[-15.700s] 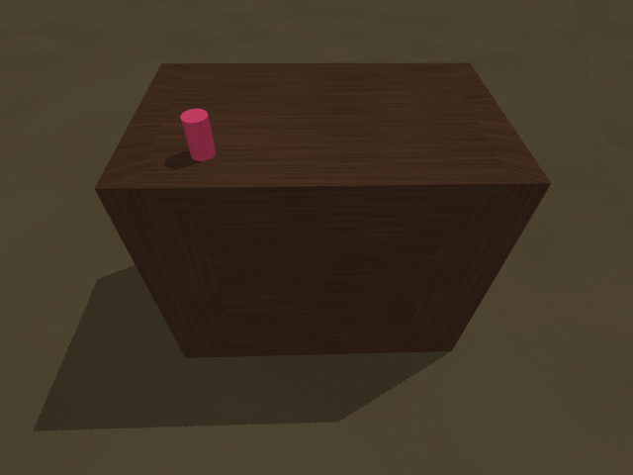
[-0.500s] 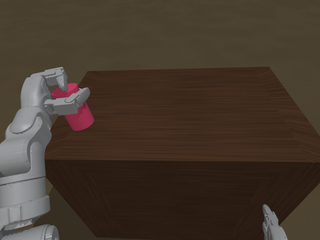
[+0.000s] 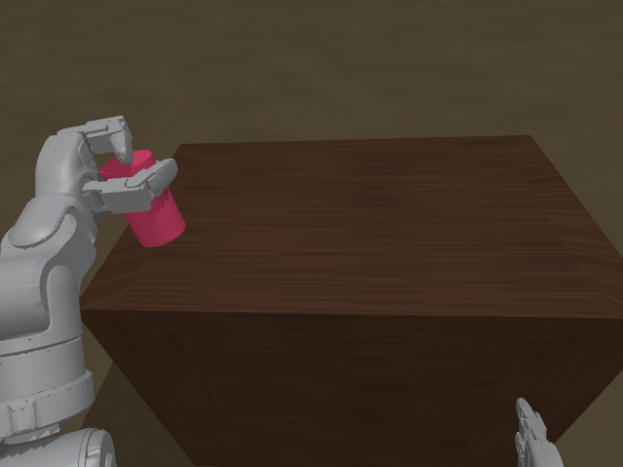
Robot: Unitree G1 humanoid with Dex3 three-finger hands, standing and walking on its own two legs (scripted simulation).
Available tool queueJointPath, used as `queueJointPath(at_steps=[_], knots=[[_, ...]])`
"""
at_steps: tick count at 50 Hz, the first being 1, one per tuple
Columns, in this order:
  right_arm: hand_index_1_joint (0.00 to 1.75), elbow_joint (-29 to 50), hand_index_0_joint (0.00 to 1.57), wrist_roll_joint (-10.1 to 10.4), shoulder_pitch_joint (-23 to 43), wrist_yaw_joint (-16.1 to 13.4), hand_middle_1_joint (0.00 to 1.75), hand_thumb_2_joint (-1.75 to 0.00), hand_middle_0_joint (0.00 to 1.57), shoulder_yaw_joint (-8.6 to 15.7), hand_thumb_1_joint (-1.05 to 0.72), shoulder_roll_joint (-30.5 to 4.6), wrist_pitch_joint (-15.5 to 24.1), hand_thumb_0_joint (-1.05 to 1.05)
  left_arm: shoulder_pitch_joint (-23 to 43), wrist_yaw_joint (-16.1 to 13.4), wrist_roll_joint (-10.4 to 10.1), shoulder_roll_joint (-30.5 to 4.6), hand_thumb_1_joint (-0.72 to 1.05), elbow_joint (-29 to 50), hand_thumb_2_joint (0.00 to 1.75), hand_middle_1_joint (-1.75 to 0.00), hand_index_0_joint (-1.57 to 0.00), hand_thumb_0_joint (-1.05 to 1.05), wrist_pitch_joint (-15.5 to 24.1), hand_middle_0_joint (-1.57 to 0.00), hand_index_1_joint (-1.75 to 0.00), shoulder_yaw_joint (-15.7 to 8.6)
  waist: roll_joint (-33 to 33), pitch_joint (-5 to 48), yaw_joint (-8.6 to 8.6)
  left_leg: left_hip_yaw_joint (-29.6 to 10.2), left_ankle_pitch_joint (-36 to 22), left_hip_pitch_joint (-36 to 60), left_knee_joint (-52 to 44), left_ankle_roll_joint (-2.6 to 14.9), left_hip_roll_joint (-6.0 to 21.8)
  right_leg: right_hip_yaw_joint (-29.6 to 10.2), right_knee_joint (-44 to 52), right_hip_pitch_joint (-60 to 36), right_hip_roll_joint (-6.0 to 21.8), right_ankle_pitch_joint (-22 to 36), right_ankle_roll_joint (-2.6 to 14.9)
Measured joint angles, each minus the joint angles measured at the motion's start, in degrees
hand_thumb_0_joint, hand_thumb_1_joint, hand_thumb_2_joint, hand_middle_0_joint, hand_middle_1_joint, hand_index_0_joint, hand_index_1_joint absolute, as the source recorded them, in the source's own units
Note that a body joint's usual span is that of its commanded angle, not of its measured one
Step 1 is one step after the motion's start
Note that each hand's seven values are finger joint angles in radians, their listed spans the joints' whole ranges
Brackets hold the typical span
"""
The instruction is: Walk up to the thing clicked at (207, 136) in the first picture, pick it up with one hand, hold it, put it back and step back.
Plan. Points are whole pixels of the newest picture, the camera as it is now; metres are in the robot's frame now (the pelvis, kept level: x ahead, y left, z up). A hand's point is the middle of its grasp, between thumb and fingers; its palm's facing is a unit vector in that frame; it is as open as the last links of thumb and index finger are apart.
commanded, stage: hold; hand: left
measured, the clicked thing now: (145, 199) +0.34 +0.19 +0.24
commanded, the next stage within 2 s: none
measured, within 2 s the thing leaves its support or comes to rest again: neither
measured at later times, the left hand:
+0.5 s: hand (134, 160) +0.33 +0.18 +0.29, palm faces +0.13 -0.99 +0.00, open 4.8 cm
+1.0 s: hand (130, 175) +0.31 +0.18 +0.29, palm faces +0.15 -0.99 +0.00, open 4.8 cm
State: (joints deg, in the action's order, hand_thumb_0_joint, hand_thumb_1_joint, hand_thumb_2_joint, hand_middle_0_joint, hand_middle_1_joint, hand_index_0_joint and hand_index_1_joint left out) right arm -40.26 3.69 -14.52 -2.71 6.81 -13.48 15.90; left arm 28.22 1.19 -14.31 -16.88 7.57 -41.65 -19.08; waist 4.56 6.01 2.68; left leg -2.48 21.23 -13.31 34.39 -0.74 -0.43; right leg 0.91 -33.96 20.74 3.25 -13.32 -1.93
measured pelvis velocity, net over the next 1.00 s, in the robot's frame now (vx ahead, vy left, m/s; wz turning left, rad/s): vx -0.02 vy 0.00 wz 0.00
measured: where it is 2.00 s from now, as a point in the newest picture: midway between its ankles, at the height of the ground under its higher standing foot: outside the picture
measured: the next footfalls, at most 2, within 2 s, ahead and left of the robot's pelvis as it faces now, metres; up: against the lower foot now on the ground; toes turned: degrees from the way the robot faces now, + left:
none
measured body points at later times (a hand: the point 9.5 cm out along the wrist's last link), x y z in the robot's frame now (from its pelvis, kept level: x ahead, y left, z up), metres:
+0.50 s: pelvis +0.00 +0.00 +0.00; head -0.04 -0.04 +0.45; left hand +0.31 +0.23 +0.30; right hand +0.17 -0.25 -0.08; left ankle -0.03 +0.13 -0.73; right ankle +0.05 -0.14 -0.73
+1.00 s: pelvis -0.02 +0.00 +0.00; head -0.06 -0.04 +0.44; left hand +0.30 +0.23 +0.29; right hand +0.16 -0.26 -0.08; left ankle -0.03 +0.13 -0.73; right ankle +0.05 -0.14 -0.73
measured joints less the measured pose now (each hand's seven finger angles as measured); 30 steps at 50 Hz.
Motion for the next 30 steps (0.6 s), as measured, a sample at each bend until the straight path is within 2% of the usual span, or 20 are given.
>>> queueJointPath(at_steps=[15, 30], knots=[[0.05, -0.6, 0.05, 0.4, 0.1, 1.0, 0.05, -0.05, 0.05, 1.1, 0.54, -0.1, 0.5, -0.01, 1.7, -0.3, -0.6, -0.3, -0.06, 2.2, 1.07, -1.16, -1.39, 0.01, -4.3, -0.88, -1.40, -0.5, 0.7, 0.6, 0.34, 0.3, 0.4, 0.1, 0.4, 0.29, -0.2, -0.3, -0.1, -0.1, 0.2, -0.2, -0.33], [0.05, -0.5, 0.05, 0.7, 0.1, 2.2, 0.05, -0.05, 0.05, 0.6, 0.54, 0.5, 0.3, -0.01, 0.3, -0.2, -1.4, 0.6, -0.06, 4.7, 1.07, -1.16, -1.39, 0.01, -6.9, -0.88, -1.41, -0.2, 0.8, 0.8, 0.50, 0.3, -0.1, 0.0, 0.4, 0.24, -0.3, -0.4, -0.3, 0.0, 0.2, 0.2, -0.23]])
